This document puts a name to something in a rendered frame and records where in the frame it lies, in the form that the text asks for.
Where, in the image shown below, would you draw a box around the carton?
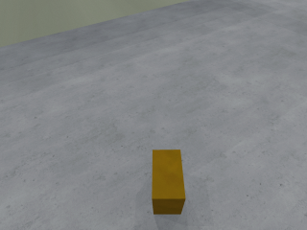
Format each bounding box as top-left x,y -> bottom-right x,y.
152,149 -> 186,215

